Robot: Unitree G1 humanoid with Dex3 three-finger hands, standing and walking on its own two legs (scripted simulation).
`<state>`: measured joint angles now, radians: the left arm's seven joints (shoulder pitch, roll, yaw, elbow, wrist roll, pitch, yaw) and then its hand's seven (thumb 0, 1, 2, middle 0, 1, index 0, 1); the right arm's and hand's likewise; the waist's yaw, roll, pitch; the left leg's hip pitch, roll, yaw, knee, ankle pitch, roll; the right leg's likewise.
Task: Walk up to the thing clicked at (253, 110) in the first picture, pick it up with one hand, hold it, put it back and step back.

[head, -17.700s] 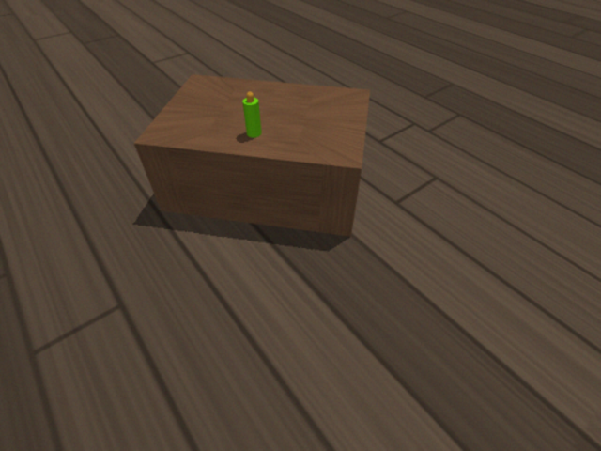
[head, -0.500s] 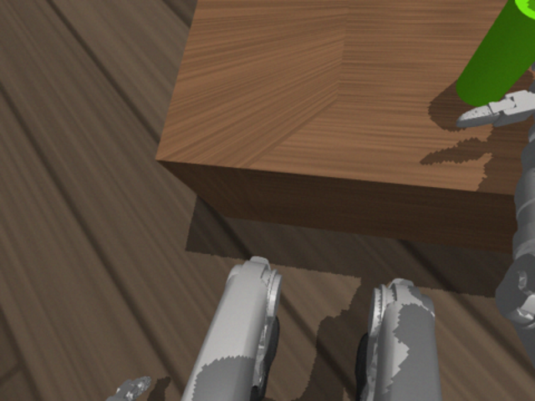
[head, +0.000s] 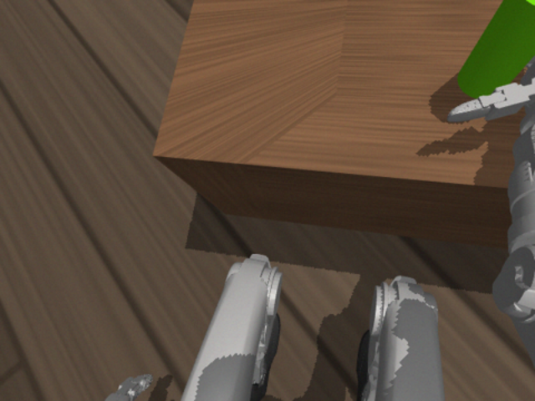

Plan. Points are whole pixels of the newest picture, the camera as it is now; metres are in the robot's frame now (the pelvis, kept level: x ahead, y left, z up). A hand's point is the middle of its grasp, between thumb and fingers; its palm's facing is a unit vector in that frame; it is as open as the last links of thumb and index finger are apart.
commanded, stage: close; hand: right
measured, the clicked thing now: (519, 28) +0.59 -0.21 +0.05
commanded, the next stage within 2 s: settle in 0.50 s
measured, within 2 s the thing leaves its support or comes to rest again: leaves its support in 0.92 s
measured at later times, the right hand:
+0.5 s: hand (505, 57) +0.57 -0.20 +0.02, palm faces +0.13 +0.99 -0.03, open 9.0 cm
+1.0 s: hand (518, 50) +0.56 -0.20 +0.05, palm faces +0.14 +0.99 -0.03, open 9.1 cm
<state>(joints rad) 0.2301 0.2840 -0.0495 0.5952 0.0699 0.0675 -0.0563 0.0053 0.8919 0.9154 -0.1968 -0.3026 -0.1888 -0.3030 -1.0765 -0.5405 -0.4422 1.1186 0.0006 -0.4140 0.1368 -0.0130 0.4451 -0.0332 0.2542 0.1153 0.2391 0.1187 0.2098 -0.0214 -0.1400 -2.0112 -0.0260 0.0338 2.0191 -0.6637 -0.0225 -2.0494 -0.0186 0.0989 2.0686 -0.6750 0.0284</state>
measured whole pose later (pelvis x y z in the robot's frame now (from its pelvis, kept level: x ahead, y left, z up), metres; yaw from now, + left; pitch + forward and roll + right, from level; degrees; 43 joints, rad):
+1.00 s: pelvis +0.00 +0.00 +0.03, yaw +0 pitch +37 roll +4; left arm 0.23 0.27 -0.03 0.60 0.04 0.07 -0.03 0.01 0.91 0.90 -0.20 -0.30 -0.19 -0.30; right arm -1.00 -0.50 -0.43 1.00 0.02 -0.31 0.09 -0.01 0.31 -1.07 0.76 1.12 0.79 1.15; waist 0.19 -0.04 -0.14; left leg -1.91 -0.02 0.03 1.93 -0.66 -0.02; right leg -1.95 -0.02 0.09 1.98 -0.67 0.02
